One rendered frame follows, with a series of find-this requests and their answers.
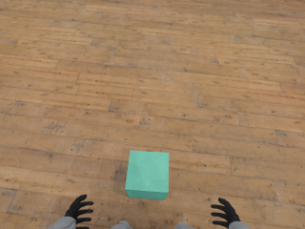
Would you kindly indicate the left robot forearm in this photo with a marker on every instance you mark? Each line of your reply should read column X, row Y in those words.
column 64, row 223

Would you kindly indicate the robot right shin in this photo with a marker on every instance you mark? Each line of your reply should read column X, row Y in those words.
column 181, row 224

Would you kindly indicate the carton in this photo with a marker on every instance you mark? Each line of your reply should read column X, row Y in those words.
column 148, row 175

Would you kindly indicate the robot left shin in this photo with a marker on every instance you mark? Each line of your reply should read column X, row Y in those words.
column 123, row 222

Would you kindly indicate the right robot hand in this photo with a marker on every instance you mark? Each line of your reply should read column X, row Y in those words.
column 230, row 215

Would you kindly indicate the robot shin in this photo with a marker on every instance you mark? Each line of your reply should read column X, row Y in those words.
column 181, row 224
column 123, row 222

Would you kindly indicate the left robot hand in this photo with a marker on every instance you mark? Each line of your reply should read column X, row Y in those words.
column 74, row 211

